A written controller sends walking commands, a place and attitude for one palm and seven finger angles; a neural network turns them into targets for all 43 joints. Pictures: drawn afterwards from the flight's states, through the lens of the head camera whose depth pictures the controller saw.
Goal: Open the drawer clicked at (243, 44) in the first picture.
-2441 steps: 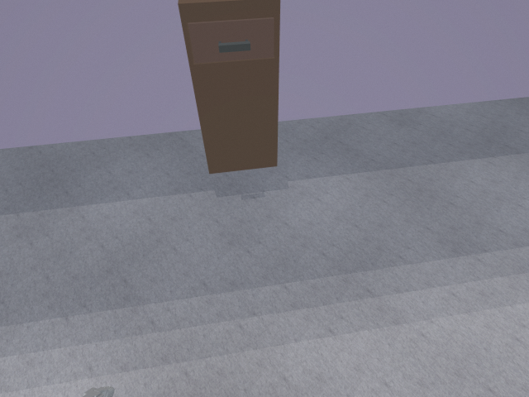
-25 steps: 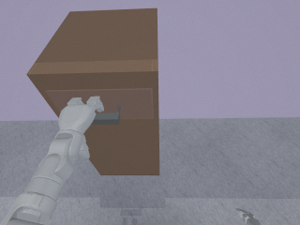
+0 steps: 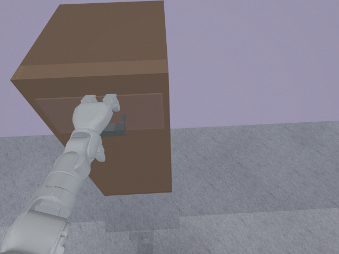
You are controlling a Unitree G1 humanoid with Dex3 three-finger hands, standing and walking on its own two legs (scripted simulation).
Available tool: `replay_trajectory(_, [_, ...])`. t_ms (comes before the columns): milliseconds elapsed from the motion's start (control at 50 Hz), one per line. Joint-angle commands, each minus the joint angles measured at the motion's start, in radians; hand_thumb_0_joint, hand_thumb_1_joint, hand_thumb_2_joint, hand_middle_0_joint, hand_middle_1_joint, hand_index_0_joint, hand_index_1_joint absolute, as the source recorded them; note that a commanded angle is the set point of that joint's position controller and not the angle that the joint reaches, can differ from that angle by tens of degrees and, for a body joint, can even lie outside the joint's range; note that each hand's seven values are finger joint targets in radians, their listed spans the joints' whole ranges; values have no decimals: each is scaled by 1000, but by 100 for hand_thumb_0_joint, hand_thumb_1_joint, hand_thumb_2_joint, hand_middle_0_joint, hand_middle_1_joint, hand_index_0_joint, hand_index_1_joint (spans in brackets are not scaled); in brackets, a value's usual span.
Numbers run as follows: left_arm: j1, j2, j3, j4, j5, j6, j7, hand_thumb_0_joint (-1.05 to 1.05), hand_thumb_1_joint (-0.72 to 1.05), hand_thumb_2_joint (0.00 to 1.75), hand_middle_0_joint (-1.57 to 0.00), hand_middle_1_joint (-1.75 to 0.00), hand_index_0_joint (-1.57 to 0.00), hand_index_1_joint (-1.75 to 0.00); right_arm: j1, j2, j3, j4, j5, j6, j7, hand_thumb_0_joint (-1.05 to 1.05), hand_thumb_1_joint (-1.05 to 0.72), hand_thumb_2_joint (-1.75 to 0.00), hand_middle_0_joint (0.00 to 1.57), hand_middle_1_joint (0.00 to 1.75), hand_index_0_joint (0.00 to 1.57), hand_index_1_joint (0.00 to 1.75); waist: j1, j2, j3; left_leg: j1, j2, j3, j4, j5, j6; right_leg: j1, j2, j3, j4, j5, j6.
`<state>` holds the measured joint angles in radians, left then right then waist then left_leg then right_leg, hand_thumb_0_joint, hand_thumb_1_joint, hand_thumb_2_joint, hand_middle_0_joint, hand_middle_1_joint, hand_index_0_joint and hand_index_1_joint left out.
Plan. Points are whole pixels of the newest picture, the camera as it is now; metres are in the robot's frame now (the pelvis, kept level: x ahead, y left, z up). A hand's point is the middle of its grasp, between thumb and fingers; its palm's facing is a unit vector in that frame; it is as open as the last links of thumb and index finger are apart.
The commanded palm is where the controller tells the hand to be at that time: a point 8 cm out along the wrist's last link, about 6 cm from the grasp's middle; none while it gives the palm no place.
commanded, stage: move the hooked fingers above the handle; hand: left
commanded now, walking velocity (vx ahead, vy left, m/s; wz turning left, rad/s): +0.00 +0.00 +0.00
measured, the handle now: (104, 123) +0.48 +0.21 -0.02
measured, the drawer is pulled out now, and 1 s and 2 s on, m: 0.00 0.00 0.00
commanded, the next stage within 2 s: none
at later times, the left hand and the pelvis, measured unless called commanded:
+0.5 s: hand (101, 120) +0.44 +0.19 +0.05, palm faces +0.07 -0.05 -1.00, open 13.8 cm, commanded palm +0.41 +0.21 +0.10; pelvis +0.00 +0.00 +0.00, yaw -1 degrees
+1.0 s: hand (87, 123) +0.43 +0.22 +0.05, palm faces +0.05 +0.02 -1.00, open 13.8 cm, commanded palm +0.40 +0.21 +0.10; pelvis +0.00 +0.00 +0.00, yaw -1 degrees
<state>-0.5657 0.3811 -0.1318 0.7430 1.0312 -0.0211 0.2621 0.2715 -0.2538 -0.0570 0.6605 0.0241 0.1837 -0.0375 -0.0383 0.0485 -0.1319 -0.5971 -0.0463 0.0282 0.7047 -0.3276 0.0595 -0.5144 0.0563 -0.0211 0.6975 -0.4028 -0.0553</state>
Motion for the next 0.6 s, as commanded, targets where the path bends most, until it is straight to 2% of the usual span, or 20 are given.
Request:
replay_trajectory(0, [-427,248,137,-81,13,51,108,0,-50,30,-30,-120,-30,-120,47,-128,-39,-87,-3,-26,6,0,-90,-90,20,30,20,30,7,-9,-327,236,9,-31,-33,364,-11,36,3,28,-64,366,3])
replay_trajectory(20, [-432,274,155,-56,17,68,112,0,-50,30,-30,-120,-30,-120,47,-133,-39,-84,-3,-23,7,0,-90,-90,20,30,20,30,6,-42,-343,225,11,-28,-34,356,-9,49,3,31,-69,371,7])
replay_trajectory(40, [-411,289,163,-37,17,84,111,0,-50,30,-30,-120,-30,-120,49,-136,-38,-90,-2,-21,7,0,-90,-90,20,30,20,30,16,-38,-357,215,8,-22,-36,360,-9,76,2,37,-69,388,7])
replay_trajectory(80, [-402,288,154,-2,11,107,92,0,-50,30,-30,-120,-30,-120,56,-141,-37,-92,3,-14,5,0,-90,-90,20,30,20,30,9,-74,-380,200,7,-15,-39,362,-4,121,-2,44,-77,429,15])
replay_trajectory(120, [-395,261,125,-19,1,105,60,0,-50,30,-30,-120,-30,-120,54,-142,-41,-103,7,-11,3,0,-90,-90,20,30,20,30,3,-73,-375,215,9,-11,-44,374,0,134,-3,49,-87,458,17])
replay_trajectory(140, [-423,203,70,-51,-8,96,43,0,-50,30,-30,-120,-30,-120,55,-143,-45,-103,6,-13,1,0,-90,-90,20,30,20,30,-22,-68,-363,241,12,-11,-45,376,2,121,-4,48,-96,457,19])
replay_trajectory(160, [-440,163,39,-80,-19,80,25,0,-50,30,-30,-120,-30,-120,57,-137,-48,-106,7,-18,2,0,-90,-90,20,30,20,30,-32,-65,-361,263,14,-19,-45,389,4,112,-2,47,-103,450,18])
replay_trajectory(220, [-469,178,42,-143,-23,17,3,0,-50,30,-30,-120,-30,-120,69,-137,-51,-92,4,-23,-8,0,-90,-90,20,30,20,30,-43,-29,-337,313,19,-37,-45,387,5,56,2,47,-113,405,18])
replay_trajectory(240, [-487,150,19,-162,-26,-3,4,0,-50,30,-30,-120,-30,-120,74,-134,-52,-90,1,-27,-9,0,-90,-90,20,30,20,30,-52,-21,-318,327,21,-43,-47,377,6,35,3,42,-114,379,16])
replay_trajectory(300, [-508,193,71,-208,-8,-52,46,0,-50,30,-30,-120,-30,-120,88,-130,-59,-73,-6,-34,-4,0,-90,-90,20,30,20,30,-35,38,-351,384,29,-60,-33,440,-4,-11,10,30,-90,364,5])
replay_trajectory(320, [-493,243,124,-208,2,-56,71,0,-50,30,-30,-120,-30,-120,82,-130,-56,-72,-6,-33,-1,0,-90,-90,20,30,20,30,-14,48,-370,376,28,-61,-32,447,-8,-11,10,29,-83,363,4])
replay_trajectory(340, [-483,246,130,-182,10,-47,94,0,-50,30,-30,-120,-30,-120,78,-129,-52,-71,-7,-32,2,0,-90,-90,20,30,20,30,-12,56,-351,357,26,-63,-32,439,-14,-20,12,22,-72,349,0])
replay_trajectory(380, [-478,276,169,-122,20,-8,138,0,-50,30,-30,-120,-30,-120,69,-131,-46,-66,-9,-31,11,0,-90,-90,20,30,20,30,-2,11,-326,299,25,-54,-41,410,-13,-12,14,14,-69,337,1])
replay_trajectory(400, [-419,316,215,-66,21,27,156,0,-50,30,-30,-120,-30,-120,64,-132,-43,-69,-8,-29,11,0,-90,-90,20,30,20,30,18,-24,-307,252,20,-40,-46,381,-10,23,14,17,-69,336,0])
replay_trajectory(420, [-413,329,217,-55,24,60,165,0,-50,30,-30,-120,-30,-120,47,-134,-34,-78,-7,-24,11,0,-90,-90,20,30,20,30,29,-34,-323,216,14,-30,-55,364,-11,59,10,22,-71,349,2])
replay_trajectory(440, [-381,311,203,-26,22,96,168,0,-50,30,-30,-120,-30,-120,38,-130,-33,-84,-6,-21,11,0,-90,-90,20,30,20,30,35,-45,-328,205,11,-17,-58,359,-10,87,9,25,-75,367,3])
replay_trajectory(480, [-371,286,169,18,26,150,148,0,-50,30,-30,-120,-30,-120,30,-134,-32,-90,3,-13,14,0,-90,-90,20,30,20,30,31,-73,-346,196,11,-6,-65,362,-10,121,4,32,-84,402,9])
replay_trajectory(520, [-375,232,106,37,13,186,98,0,-50,30,-30,-120,-30,-120,28,-142,-34,-99,12,-8,11,0,-90,-90,20,30,20,30,5,-95,-332,210,13,2,-69,359,-4,130,-1,38,-103,430,15])
replay_trajectory(560, [-401,155,33,12,-15,183,34,0,-50,30,-30,-120,-30,-120,39,-144,-39,-109,18,-6,7,0,-90,-90,20,30,20,30,-29,-113,-317,244,15,-2,-68,370,3,131,-5,39,-120,446,19])
replay_trajectory(580, [-424,166,32,-19,-22,164,7,0,-50,30,-30,-120,-30,-120,37,-147,-40,-108,19,-7,2,0,-90,-90,20,30,20,30,-37,-131,-316,259,16,-5,-67,363,8,129,-7,45,-127,451,26])
